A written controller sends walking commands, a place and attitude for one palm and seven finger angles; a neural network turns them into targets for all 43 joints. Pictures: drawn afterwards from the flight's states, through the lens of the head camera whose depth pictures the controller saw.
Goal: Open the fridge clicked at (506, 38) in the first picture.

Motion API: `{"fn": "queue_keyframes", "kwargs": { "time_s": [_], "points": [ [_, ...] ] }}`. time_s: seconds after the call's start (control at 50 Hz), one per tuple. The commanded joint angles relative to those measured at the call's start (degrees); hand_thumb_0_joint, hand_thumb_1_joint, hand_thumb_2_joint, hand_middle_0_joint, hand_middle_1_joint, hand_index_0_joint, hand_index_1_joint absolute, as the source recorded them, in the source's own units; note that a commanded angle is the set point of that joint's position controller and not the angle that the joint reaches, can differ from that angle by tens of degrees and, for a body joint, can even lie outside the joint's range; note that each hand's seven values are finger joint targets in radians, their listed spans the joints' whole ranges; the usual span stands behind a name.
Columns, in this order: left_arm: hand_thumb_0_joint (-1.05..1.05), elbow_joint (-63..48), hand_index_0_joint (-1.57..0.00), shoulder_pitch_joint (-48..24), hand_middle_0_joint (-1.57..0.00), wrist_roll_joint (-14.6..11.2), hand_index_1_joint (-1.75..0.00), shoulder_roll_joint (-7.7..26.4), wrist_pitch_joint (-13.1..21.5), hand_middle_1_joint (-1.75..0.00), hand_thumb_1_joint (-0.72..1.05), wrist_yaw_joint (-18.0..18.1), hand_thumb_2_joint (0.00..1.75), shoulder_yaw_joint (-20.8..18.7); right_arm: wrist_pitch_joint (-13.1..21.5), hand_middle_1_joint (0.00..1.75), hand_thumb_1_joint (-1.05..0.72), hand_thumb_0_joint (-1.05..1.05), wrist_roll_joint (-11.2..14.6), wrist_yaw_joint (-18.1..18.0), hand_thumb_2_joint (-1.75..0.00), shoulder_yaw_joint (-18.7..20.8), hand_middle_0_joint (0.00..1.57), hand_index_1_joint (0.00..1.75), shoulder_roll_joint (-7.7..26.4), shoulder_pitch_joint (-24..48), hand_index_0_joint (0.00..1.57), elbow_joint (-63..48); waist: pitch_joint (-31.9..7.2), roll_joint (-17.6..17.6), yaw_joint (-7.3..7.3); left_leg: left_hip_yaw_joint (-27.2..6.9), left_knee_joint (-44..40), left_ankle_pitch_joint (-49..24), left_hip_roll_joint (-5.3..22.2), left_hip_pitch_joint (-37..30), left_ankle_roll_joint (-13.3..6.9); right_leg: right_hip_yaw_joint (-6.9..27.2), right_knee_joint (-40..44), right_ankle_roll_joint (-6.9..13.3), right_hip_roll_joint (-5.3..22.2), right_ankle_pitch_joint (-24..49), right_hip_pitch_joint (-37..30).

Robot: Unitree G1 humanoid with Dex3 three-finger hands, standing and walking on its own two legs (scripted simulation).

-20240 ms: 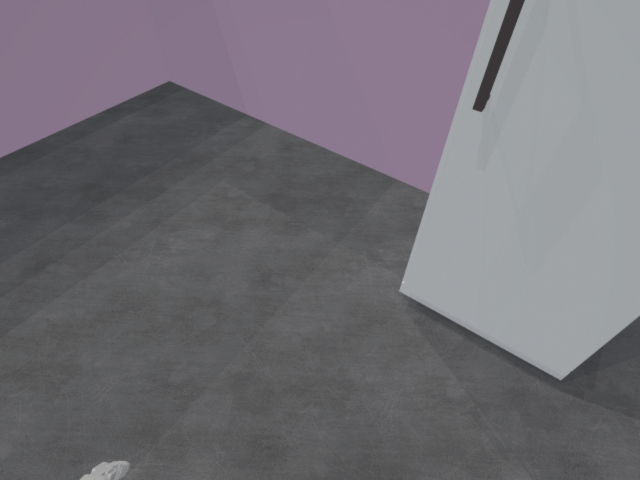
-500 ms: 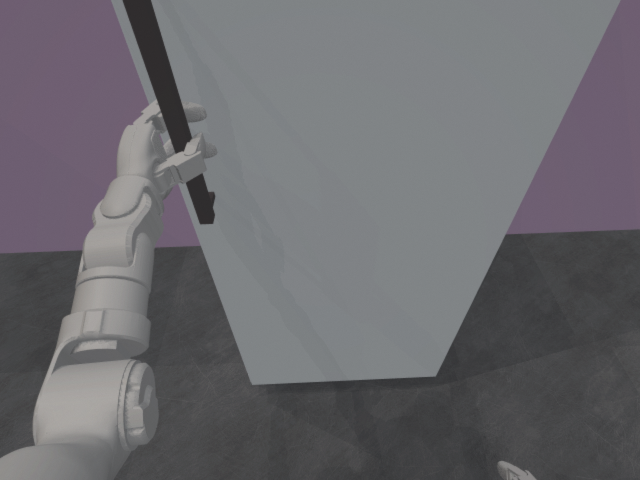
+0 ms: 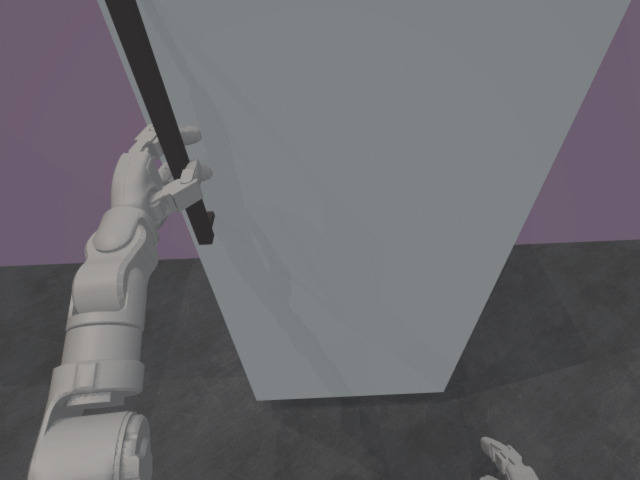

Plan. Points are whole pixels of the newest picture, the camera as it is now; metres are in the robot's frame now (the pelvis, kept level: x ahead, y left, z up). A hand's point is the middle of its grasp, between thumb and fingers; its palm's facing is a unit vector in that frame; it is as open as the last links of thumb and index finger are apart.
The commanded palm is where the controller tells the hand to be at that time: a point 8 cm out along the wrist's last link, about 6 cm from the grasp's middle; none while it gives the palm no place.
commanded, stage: pull the door a little, standing still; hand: left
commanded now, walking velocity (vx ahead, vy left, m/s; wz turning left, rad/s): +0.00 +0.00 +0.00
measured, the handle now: (176, 137) +0.46 +0.18 +0.23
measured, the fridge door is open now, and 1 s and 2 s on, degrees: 0 17 59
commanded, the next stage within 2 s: walk backward, drawing the door open in 0.16 s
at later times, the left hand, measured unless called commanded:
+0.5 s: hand (188, 228) +0.34 +0.15 +0.19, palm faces +0.13 -0.96 -0.25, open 6.3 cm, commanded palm +0.30 +0.20 +0.19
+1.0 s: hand (209, 271) +0.29 +0.11 +0.18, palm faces +0.59 -0.74 -0.32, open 6.5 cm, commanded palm +0.23 +0.14 +0.18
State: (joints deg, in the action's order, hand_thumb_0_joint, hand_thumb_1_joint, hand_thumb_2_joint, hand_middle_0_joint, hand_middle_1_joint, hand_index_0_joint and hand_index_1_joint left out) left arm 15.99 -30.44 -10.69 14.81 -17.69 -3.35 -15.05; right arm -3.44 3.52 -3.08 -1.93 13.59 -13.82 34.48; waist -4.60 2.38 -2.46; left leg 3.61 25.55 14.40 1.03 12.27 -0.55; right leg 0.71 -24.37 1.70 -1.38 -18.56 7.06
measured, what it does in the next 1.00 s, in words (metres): steps to the right: right foot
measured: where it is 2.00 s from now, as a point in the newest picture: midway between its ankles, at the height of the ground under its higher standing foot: outside the picture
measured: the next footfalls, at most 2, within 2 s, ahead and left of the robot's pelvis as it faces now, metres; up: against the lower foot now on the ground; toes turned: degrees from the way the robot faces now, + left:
right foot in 0.72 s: +0.34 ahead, -0.09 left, +0.00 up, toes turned +9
left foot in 1.02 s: +0.08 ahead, -0.06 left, +0.00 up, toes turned +17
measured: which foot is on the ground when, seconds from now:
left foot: down 0.00-0.74, up 0.76-1.00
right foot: down 0.00-0.42, up 0.44-0.70, down 0.72-1.00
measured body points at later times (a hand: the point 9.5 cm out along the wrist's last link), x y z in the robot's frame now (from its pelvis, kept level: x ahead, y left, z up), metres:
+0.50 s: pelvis +0.08 -0.01 +0.01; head +0.12 -0.04 +0.46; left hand +0.33 +0.20 +0.20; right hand +0.27 -0.24 -0.08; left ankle -0.02 +0.15 -0.72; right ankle -0.03 -0.08 -0.66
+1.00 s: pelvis +0.08 -0.16 -0.03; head +0.10 -0.19 +0.42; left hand +0.25 +0.15 +0.20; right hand +0.32 -0.35 -0.12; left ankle +0.03 -0.06 -0.72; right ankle +0.30 -0.11 -0.74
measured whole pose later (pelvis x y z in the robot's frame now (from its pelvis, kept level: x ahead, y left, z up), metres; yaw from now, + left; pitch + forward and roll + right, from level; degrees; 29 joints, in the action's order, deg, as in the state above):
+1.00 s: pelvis +0.08 -0.16 -0.03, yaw +11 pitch -5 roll +6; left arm -23.1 9.5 -3.9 18.8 2.6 7.3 -20.8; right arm -1.1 0.9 -3.6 0.2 12.4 -4.5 34.2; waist 6.6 -1.9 0.3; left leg 6.2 44.5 34.2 -4.9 12.9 -1.8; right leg -7.7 -18.8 -2.4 -2.7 3.7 25.0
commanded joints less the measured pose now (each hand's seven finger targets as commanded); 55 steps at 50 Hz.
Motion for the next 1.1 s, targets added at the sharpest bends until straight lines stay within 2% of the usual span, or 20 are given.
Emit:
{"fn": "queue_keyframes", "kwargs": {
  "time_s": [0.0, 0.24, 0.26, 0.3, 0.34, 0.38, 0.4, 0.42, 0.5, 0.64, 0.72, 0.74, 0.78, 0.84, 0.94, 0.96, 0.98, 1.0, 1.02, 1.08],
  "points": [
    [0.0, -28.09, -0.45, -7.02, -0.45, -1.54, -1.4, 10.78, 3.53, -1.4, 0.9, -2.48, 0.9, -2.7, 3.14, 0.3, -0.9, 0.0, 0.03, 0.01, -0.9, 2.41, 0.2, 0.3, 6.46, 8.96, 0.2, -11.06, -21.36, -1.32, 6.54, -1.68, 2.76, -40.03, -0.62, -13.13, -2.33, -2.66, -2.53, -1.18, 1.15, 48.92, -7.81],
    [0.0, -65.79, -0.45, 40.55, -0.45, -6.45, -1.4, 10.14, -1.94, -1.4, 0.9, -1.92, 0.9, -8.61, 4.82, 0.3, -0.9, 0.0, 0.07, 2.11, -0.9, 0.88, 0.2, 0.3, 4.62, 14.98, 0.2, -14.73, -14.53, -1.88, 8.52, -2.5, 3.52, -36.24, -0.87, -5.76, -1.18, -4.2, -4.63, -3.4, 3.4, 58.66, -9.13],
    [0.0, -59.99, -0.45, 12.04, -0.45, 3.41, -1.4, 24.93, 8.32, -1.4, 0.9, 4.52, 0.9, -11.92, 3.75, 0.3, -0.9, 0.0, -1.32, 0.26, -0.9, 1.29, 0.2, 0.3, 8.66, 10.9, 0.2, -12.99, -6.42, -2.31, 2.65, -1.16, 11.6, -33.33, -1.36, -0.44, -1.81, -0.22, -3.13, -4.81, 4.96, 63.71, -4.77],
    [0.0, -47.31, -0.45, 33.15, -0.45, 4.52, -1.4, 12.1, 14.05, -1.4, 0.9, 6.73, 0.9, -5.41, 3.57, 0.3, -0.9, 0.0, -2.49, -0.32, -0.9, 2.05, 0.2, 0.3, 6.36, 9.97, 0.2, -11.76, -5.66, -12.01, 4.47, -1.92, 16.08, -9.18, -3.68, 14.81, -1.08, -1.78, -5.81, -3.42, 8.21, 71.39, -14.57],
    [0.0, -53.56, -0.45, 34.92, -0.45, 4.71, -1.4, 11.62, 18.12, -1.4, 0.9, 6.7, 0.9, -2.86, 3.69, 0.3, -0.9, 0.0, -2.26, -1.6, -0.9, 1.52, 0.2, 0.3, 5.32, 11.25, 0.2, -13.15, -3.53, -7.15, 4.96, -2.89, 11.02, -5.38, -4.31, 17.75, -1.48, -2.98, -9.51, -1.43, 8.86, 67.51, -14.77],
    [0.0, -59.38, -0.45, 33.09, -0.45, 3.42, -1.4, 9.93, 20.53, -1.4, 0.9, 7.03, 0.9, -0.46, 3.39, 0.3, -0.9, 0.0, -2.57, -1.78, -0.9, 2.0, 0.2, 0.3, 6.29, 7.66, 0.2, -12.76, -6.64, 5.94, 0.56, -3.86, -6.46, -50.0, -1.16, -5.01, -2.43, -10.05, -25.75, -4.91, 0.62, 59.37, -1.05],
    [0.0, -62.83, -0.45, 33.59, -0.45, 3.5, -1.4, 8.9, 20.99, -1.4, 0.9, 7.65, 0.9, 0.35, 3.06, 0.3, -0.9, 0.0, -3.66, -0.4, -0.9, 3.53, 0.2, 0.3, 7.32, 6.65, 0.2, -13.01, -8.05, 17.94, 0.17, -13.22, -3.08, -85.5, 5.57, -27.58, -4.99, -8.4, -36.86, -5.09, -5.57, 18.62, 21.96],
    [0.0, -66.82, -0.45, 31.3, -0.45, 5.45, -1.4, 6.96, 22.3, -1.4, 0.9, 8.07, 0.9, 2.37, 3.23, 0.3, -0.9, 0.0, -5.04, 1.73, -0.9, 4.23, 0.2, 0.3, 6.51, 6.67, 0.2, -12.98, -6.9, 26.43, 0.23, -19.17, 2.03, -97.9, 10.05, -39.24, -6.05, -6.08, -40.31, -3.16, -7.38, -11.25, 35.51],
    [0.0, -67.09, -0.45, 37.06, -0.45, 7.18, -1.4, 6.9, 23.34, -1.4, 0.9, 9.03, 0.9, -0.09, 3.67, 0.3, -0.9, 0.0, -3.98, 2.5, -0.9, 5.22, 0.2, 0.3, 5.1, 7.7, 0.2, -13.58, -3.07, 9.87, 1.18, -19.54, 4.23, -71.2, 11.47, -38.92, -6.08, -2.36, -32.45, -1.13, -3.64, -11.23, 44.58],
    [0.0, -67.36, -0.45, 41.11, -0.45, 6.21, -1.4, 13.84, 23.71, -1.4, 0.9, 9.23, 0.9, -7.75, 9.75, 0.3, -0.9, 0.0, -2.31, -1.5, -0.9, 2.86, 0.2, 0.3, 1.87, 11.06, 0.2, -14.23, -5.22, 5.85, 4.36, -12.7, 6.96, -36.8, 9.49, -1.5, -2.63, -1.29, -6.95, -1.78, 1.61, 23.59, -4.15],
    [0.0, -59.29, -0.45, 39.8, -0.45, 6.37, -1.4, 14.57, 24.92, -1.4, 0.9, 9.1, 0.9, -9.4, 11.6, 0.3, -0.9, 0.0, -3.67, -3.37, -0.9, 2.07, 0.2, 0.3, 0.25, 7.03, 0.2, -13.23, -4.84, -13.71, 4.2, -6.06, 38.6, 21.25, -6.24, 5.5, -0.96, 11.78, -0.93, 1.1, 14.66, 53.5, 0.22],
    [0.0, -57.63, -0.45, 40.23, -0.45, 6.74, -1.4, 12.83, 25.35, -1.4, 0.9, 9.3, 0.9, -9.54, 11.6, 0.3, -0.9, 0.0, -3.48, -2.78, -0.9, 3.32, 0.2, 0.3, 0.44, 4.63, 0.2, -12.76, -5.38, -21.8, 4.34, -9.93, 47.88, 23.0, -7.14, 6.84, -0.53, 23.1, 3.37, 2.87, 18.94, 47.3, 1.95],
    [0.0, -61.51, -0.45, 31.51, -0.45, 7.37, -1.4, 15.19, 27.36, -1.4, 0.9, 10.3, 0.9, -10.93, 9.96, 0.3, -0.9, 0.0, -3.76, -1.19, -0.9, 4.43, 0.2, 0.3, 2.54, 6.42, 0.2, -10.5, -11.49, -18.42, 3.18, -13.03, 51.39, 18.16, -5.35, 7.72, 0.47, 23.71, 7.63, 0.98, 19.96, 19.27, -0.89],
    [0.0, -58.89, -0.45, 30.37, -0.45, 7.8, -1.4, 17.85, 29.1, -1.4, 0.9, 11.0, 0.9, -14.2, 6.06, 0.3, -0.9, 0.0, -3.67, -0.72, -0.9, 4.23, 0.2, 0.3, 2.77, 7.22, 0.2, -7.68, -17.69, -9.61, 2.58, -6.59, 44.55, 15.08, -4.75, 4.56, 0.79, 15.44, 12.79, -5.77, 15.58, -4.44, 0.88],
    [0.0, -57.3, -0.45, 25.43, -0.45, 6.99, -1.4, 19.01, 28.64, -1.4, 0.9, 12.45, 0.9, -12.66, 4.43, 0.3, -0.9, 0.0, -2.37, -1.49, -0.9, 5.49, 0.2, 0.3, 5.27, 8.62, 0.2, -6.78, -11.24, -14.09, 0.51, 8.27, 11.33, 23.38, -8.37, -13.55, -1.59, 3.35, 23.46, -14.67, 8.39, -7.13, 13.05],
    [0.0, -55.82, -0.45, 27.11, -0.45, 6.76, -1.4, 16.87, 28.85, -1.4, 0.9, 11.95, 0.9, -10.6, 4.41, 0.3, -0.9, 0.0, -2.79, -1.57, -0.9, 4.83, 0.2, 0.3, 5.3, 7.87, 0.2, -7.07, -7.62, -5.66, -1.22, 6.26, 0.25, 18.91, -5.29, -13.63, -3.93, 0.54, 12.34, -15.48, 5.98, -4.53, 15.22],
    [0.0, -54.08, -0.45, 29.04, -0.45, 6.06, -1.4, 15.43, 29.73, -1.4, 0.9, 11.92, 0.9, -10.35, 5.18, 0.3, -0.9, 0.0, -4.02, -1.64, -0.9, 3.86, 0.2, 0.3, 7.31, 9.93, 0.2, -9.26, -3.37, 20.29, -1.79, -10.13, -16.24, 18.26, 8.97, 0.6, -9.92, -3.8, -21.97, -14.37, -1.34, 0.15, 12.31],
    [0.0, -51.8, -0.45, 31.94, -0.45, 6.7, -1.4, 17.18, 29.92, -1.4, 0.9, 13.41, 0.9, -12.93, 7.38, 0.3, -0.9, 0.0, -6.19, -1.71, -0.9, 2.15, 0.2, 0.3, 4.78, 15.28, 0.2, -13.0, -0.02, 33.3, 2.09, -29.44, -13.91, 8.69, 28.14, 25.1, -15.29, 9.45, -61.32, -4.72, 0.05, -11.46, 10.16],
    [0.0, -51.98, -0.45, 30.93, -0.45, 8.48, -1.4, 19.59, 29.3, -1.4, 0.9, 12.95, 0.9, -14.79, 7.39, 0.3, -0.9, 0.0, -5.71, -1.98, -0.9, 2.3, 0.2, 0.3, 2.28, 13.3, 0.2, -10.49, 1.88, 18.83, 3.14, -19.59, -13.66, -6.18, 24.5, 26.37, -12.77, 14.54, -67.72, -1.18, -0.24, -9.97, 12.42],
    [0.0, -51.62, -0.45, 22.08, -0.45, 6.68, -1.4, 19.48, 28.97, -1.4, 0.9, 12.84, 0.9, -14.78, 7.68, 0.3, -0.9, 0.0, -2.71, -1.87, -0.9, 6.41, 0.2, 0.3, 5.34, 9.21, 0.2, -8.44, 3.58, 8.48, 2.98, -10.38, -1.76, -22.23, 17.2, 7.12, -11.71, 4.53, -53.19, -3.82, -1.34, -9.67, 25.47]
  ]
}}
